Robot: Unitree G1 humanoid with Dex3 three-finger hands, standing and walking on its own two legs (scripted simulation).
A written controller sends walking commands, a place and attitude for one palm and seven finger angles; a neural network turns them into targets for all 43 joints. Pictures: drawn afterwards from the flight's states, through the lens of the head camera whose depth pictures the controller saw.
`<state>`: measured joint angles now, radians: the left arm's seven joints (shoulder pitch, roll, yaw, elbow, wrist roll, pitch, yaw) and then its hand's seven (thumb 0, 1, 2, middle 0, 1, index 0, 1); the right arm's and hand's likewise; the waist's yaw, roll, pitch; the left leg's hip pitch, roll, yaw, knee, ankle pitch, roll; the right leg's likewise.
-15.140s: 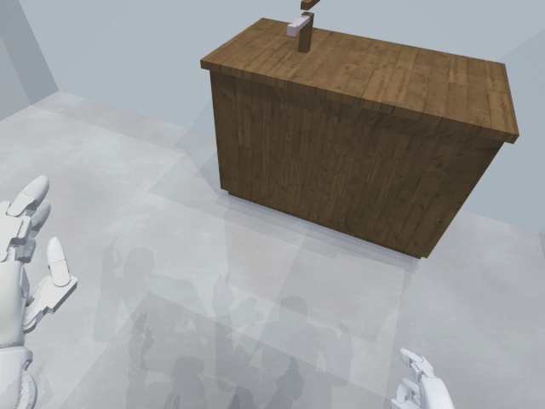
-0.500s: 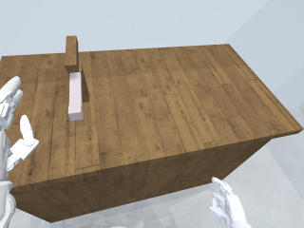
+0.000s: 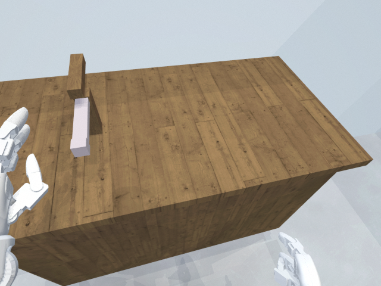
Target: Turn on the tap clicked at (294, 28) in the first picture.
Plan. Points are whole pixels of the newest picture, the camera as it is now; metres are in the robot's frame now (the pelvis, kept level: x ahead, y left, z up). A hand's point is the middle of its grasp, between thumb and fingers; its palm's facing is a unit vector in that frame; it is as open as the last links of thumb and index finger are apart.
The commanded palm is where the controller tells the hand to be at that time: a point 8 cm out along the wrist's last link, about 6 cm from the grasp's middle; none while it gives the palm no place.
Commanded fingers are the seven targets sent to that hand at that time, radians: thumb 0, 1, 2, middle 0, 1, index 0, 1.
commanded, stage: shuffle to correct the standing spot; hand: left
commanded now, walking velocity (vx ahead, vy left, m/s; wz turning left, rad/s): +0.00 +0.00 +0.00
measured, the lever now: (80, 147) +0.34 +0.25 +0.10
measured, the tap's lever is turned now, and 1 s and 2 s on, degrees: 0 0 0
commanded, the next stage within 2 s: come to a stop and stand still in 1.66 s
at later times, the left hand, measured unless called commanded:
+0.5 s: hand (71, 186) +0.22 +0.21 +0.16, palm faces +0.34 -0.86 -0.38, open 7.4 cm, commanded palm +0.16 +0.24 +0.17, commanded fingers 0.00 0.90 0.90 -0.20 -0.30 -0.20 -0.30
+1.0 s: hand (87, 191) +0.22 +0.18 +0.16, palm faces +0.31 -0.86 -0.42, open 7.4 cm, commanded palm +0.16 +0.22 +0.17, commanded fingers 0.00 0.90 0.90 -0.20 -0.30 -0.20 -0.30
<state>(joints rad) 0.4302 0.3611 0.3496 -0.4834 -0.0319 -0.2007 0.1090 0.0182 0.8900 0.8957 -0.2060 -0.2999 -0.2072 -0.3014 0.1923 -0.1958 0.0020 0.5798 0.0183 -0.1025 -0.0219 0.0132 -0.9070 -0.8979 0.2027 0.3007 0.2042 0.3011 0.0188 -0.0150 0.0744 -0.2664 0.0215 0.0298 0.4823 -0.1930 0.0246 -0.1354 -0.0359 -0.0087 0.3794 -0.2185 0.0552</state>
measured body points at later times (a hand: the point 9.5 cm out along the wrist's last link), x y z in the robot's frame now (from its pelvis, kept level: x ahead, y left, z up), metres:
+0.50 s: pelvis +0.00 -0.04 +0.00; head +0.03 -0.02 +0.45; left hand +0.20 +0.25 +0.18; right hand +0.18 -0.25 -0.07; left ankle +0.04 +0.10 -0.74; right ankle -0.01 -0.16 -0.74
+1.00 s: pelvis +0.00 -0.06 -0.01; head +0.03 -0.04 +0.44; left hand +0.20 +0.22 +0.18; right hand +0.16 -0.30 -0.09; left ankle +0.04 +0.10 -0.74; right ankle -0.01 -0.16 -0.74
